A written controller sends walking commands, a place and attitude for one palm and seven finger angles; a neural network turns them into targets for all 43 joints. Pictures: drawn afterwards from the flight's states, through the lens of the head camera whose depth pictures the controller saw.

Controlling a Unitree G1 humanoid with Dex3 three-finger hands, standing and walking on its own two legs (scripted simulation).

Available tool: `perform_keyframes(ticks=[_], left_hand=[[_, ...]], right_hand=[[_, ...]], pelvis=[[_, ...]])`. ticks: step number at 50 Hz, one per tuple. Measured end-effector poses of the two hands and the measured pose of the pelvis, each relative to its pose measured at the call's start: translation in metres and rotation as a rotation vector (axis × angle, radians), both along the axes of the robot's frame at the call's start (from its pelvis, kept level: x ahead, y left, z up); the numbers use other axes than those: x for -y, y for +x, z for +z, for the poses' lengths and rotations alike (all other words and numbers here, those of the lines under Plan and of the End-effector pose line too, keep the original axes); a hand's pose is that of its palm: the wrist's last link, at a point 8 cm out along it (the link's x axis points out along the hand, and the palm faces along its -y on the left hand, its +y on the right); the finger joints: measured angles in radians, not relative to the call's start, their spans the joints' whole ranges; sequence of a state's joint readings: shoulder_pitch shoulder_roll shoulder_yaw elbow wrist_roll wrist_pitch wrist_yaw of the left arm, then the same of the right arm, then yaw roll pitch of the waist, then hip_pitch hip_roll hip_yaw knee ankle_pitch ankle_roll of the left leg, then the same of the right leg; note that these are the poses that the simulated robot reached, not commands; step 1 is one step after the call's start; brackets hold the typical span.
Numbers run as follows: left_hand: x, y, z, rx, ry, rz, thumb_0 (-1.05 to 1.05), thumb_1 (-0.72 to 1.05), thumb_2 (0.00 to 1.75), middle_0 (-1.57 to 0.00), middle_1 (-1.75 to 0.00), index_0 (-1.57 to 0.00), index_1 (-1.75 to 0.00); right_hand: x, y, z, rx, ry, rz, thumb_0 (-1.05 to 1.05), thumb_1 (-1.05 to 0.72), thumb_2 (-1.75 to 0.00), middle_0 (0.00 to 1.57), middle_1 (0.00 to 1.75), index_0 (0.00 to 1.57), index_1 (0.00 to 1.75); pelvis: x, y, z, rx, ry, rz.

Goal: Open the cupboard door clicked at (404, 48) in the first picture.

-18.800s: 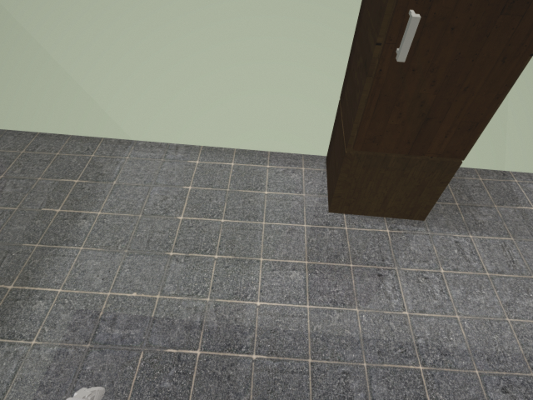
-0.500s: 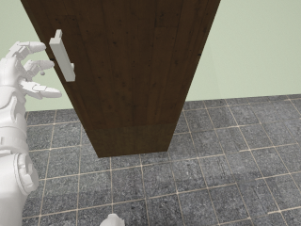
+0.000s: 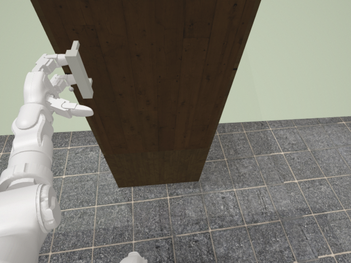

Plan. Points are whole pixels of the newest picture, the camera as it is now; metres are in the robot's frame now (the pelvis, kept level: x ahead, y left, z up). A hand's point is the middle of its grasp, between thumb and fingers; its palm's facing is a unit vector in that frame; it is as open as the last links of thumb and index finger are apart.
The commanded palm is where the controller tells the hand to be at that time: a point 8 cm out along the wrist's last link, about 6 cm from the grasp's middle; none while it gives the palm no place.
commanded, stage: slide the fingers in behind the handle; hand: left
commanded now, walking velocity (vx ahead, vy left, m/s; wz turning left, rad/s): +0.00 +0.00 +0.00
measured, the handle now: (82, 70) +0.53 +0.21 +0.13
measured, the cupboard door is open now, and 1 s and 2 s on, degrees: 0 0 7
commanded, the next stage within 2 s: close the thumb around the handle in 0.74 s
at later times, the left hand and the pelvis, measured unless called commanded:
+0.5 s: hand (88, 88) +0.47 +0.19 +0.13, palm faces +0.10 -1.00 +0.01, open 14.0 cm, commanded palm +0.44 +0.24 +0.13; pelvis +0.00 -0.01 +0.00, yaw +0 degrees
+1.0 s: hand (84, 90) +0.46 +0.20 +0.13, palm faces +0.10 -1.00 +0.01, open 13.5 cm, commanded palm +0.44 +0.24 +0.13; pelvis +0.00 -0.01 +0.00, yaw +0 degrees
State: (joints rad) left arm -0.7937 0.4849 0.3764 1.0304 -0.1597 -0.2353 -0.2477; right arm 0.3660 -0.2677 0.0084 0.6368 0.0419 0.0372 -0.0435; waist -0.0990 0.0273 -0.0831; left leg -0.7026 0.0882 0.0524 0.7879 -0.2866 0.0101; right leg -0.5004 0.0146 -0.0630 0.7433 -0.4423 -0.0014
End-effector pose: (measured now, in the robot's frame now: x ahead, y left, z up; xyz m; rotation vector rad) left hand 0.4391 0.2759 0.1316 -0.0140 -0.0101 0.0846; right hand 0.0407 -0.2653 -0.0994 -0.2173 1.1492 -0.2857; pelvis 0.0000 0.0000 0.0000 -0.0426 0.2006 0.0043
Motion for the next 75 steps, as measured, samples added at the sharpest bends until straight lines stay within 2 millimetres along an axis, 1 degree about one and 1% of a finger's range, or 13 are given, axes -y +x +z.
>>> perform_keyframes(ticks=[11, 21, 29, 34, 39, 44, 47, 51, 55, 61, 70, 71, 75], left_hand=[[0.024, -0.001, -0.001, -0.003, -0.001, 0.003, -0.01, -0.5, 0.3, -0.3, -1.2, -0.3, -1.2], [0.035, 0.002, -0.001, -0.014, 0.007, 0.008, -0.01, -0.5, 0.3, -0.3, -1.2, -0.3, -1.2], [0.035, 0.004, 0.001, -0.001, 0.009, 0.014, -0.01, -0.5, 0.3, -0.3, -1.2, -0.3, -1.2], [0.031, 0.002, -0.001, -0.01, 0.0, 0.014, -0.01, -0.5, 0.3, -0.3, -1.2, -0.3, -1.2], [0.026, -0.001, -0.001, -0.006, 0.004, 0.019, -0.01, -0.5, 0.3, -0.3, -1.2, -0.3, -1.2], [0.027, -0.003, -0.001, -0.002, 0.007, 0.016, -0.01, -0.5, 0.3, -0.29, -1.2, -0.29, -1.18], [0.027, -0.003, -0.001, 0.0, 0.004, 0.018, -0.01, -0.47, 0.31, -0.28, -1.2, -0.28, -1.19], [0.028, -0.001, -0.001, -0.005, 0.0, 0.013, -0.01, -0.37, 0.36, -0.29, -1.21, -0.29, -1.2], [0.029, 0.001, 0.0, 0.002, 0.004, 0.009, -0.01, -0.2, 0.43, -0.31, -1.23, -0.31, -1.22], [0.03, 0.001, 0.001, 0.002, 0.001, 0.009, 0.0, 0.1, 0.56, -0.34, -1.27, -0.33, -1.25], [0.029, 0.003, 0.001, -0.001, 0.0, 0.012, 0.01, 0.58, 0.77, -0.36, -1.3, -0.36, -1.3], [0.03, 0.003, 0.001, -0.001, 0.0, 0.012, 0.01, 0.62, 0.78, -0.36, -1.31, -0.35, -1.3], [0.034, 0.002, 0.001, 0.005, 0.002, 0.007, 0.01, 0.66, 0.8, -0.33, -1.31, -0.32, -1.3]], right_hand=[[0.003, -0.001, -0.003, 0.003, 0.016, 0.002, 0.0, -0.9, -0.89, 0.2, 0.3, 0.2, 0.3], [0.006, -0.008, -0.006, -0.005, 0.026, -0.007, 0.0, -0.9, -0.89, 0.2, 0.3, 0.2, 0.3], [0.012, -0.018, -0.006, -0.029, 0.02, -0.025, 0.0, -0.9, -0.89, 0.2, 0.3, 0.2, 0.3], [0.014, -0.019, -0.005, -0.038, 0.017, -0.031, 0.0, -0.9, -0.89, 0.2, 0.3, 0.2, 0.3], [0.014, -0.016, -0.003, -0.032, 0.01, -0.029, 0.01, -0.9, -0.89, 0.2, 0.3, 0.2, 0.3], [0.012, -0.009, -0.002, -0.015, 0.009, -0.022, 0.0, -0.9, -0.89, 0.2, 0.3, 0.2, 0.3], [0.01, -0.004, -0.003, -0.006, 0.011, -0.012, 0.0, -0.9, -0.89, 0.2, 0.3, 0.2, 0.3], [0.006, 0.002, -0.003, 0.004, 0.015, 0.001, 0.0, -0.9, -0.89, 0.2, 0.3, 0.2, 0.3], [0.003, 0.005, -0.004, 0.013, 0.02, 0.004, 0.0, -0.9, -0.89, 0.2, 0.3, 0.2, 0.3], [-0.001, 0.005, -0.005, 0.015, 0.032, 0.004, 0.0, -0.9, -0.89, 0.2, 0.3, 0.2, 0.3], [-0.001, -0.002, -0.004, 0.001, 0.03, -0.008, 0.0, -0.9, -0.89, 0.2, 0.3, 0.2, 0.3], [0.0, -0.002, -0.004, 0.0, 0.029, -0.01, 0.0, -0.9, -0.89, 0.2, 0.3, 0.2, 0.3], [0.001, -0.005, -0.004, -0.004, 0.029, -0.017, 0.0, -0.9, -0.89, 0.2, 0.3, 0.2, 0.3]], pelvis=[[0.003, 0.0, 0.001, 0.012, 0.005, 0.003], [0.009, -0.002, 0.001, 0.014, 0.01, 0.002], [0.011, -0.002, 0.001, 0.008, 0.013, -0.004], [0.012, -0.001, 0.002, 0.011, 0.014, -0.005], [0.011, 0.0, 0.002, 0.013, 0.012, -0.004], [0.009, 0.0, 0.002, 0.015, 0.01, -0.001], [0.008, 0.0, 0.002, 0.017, 0.009, 0.002], [0.006, 0.0, 0.002, 0.015, 0.009, 0.004], [0.005, 0.001, 0.001, 0.012, 0.009, 0.002], [0.003, 0.002, 0.001, 0.015, 0.009, 0.0], [0.003, 0.002, 0.002, 0.014, 0.01, -0.005], [0.003, 0.002, 0.002, 0.015, 0.009, -0.005], [0.003, 0.002, 0.002, 0.016, 0.01, -0.008]])
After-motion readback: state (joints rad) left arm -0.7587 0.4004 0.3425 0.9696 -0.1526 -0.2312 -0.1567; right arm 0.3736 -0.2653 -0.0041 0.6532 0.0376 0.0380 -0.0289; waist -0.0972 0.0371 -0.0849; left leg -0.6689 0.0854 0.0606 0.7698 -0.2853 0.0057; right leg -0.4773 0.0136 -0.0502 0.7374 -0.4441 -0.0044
